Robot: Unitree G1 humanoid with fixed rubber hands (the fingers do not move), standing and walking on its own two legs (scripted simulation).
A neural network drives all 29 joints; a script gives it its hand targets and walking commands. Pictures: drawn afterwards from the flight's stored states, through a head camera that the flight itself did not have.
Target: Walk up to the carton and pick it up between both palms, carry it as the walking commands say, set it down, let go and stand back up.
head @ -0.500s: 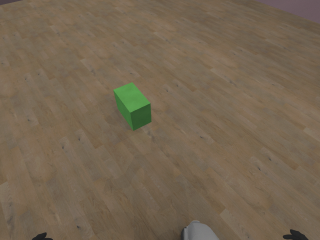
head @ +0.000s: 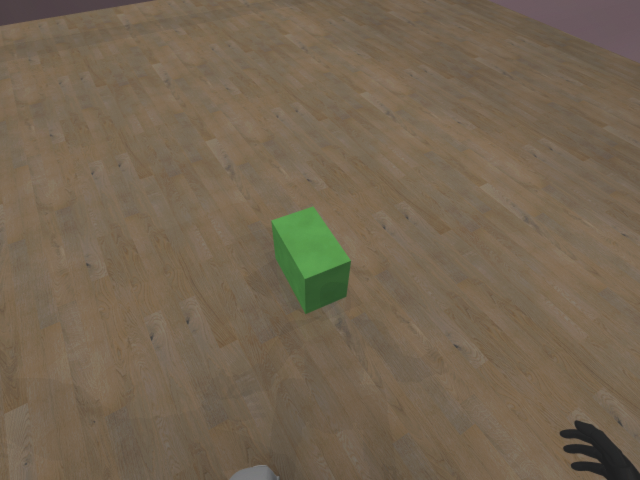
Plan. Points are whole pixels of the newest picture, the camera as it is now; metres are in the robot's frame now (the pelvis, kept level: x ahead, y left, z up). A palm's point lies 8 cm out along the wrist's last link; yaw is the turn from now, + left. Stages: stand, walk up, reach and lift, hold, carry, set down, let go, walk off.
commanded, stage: walk up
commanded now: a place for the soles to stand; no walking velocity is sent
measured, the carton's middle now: (309, 259) +0.92 +0.07 -0.64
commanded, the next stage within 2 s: none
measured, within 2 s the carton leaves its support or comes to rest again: neither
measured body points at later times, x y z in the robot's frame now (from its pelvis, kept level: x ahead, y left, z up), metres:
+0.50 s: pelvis +0.19 +0.03 +0.01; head +0.21 +0.02 +0.46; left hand +0.29 +0.40 -0.05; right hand +0.30 -0.30 -0.09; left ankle +0.25 +0.17 -0.69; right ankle +0.21 -0.10 -0.72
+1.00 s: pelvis +0.35 +0.06 +0.00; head +0.38 +0.05 +0.45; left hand +0.52 +0.38 -0.08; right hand +0.39 -0.29 -0.10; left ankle +0.33 +0.19 -0.69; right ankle +0.42 -0.06 -0.72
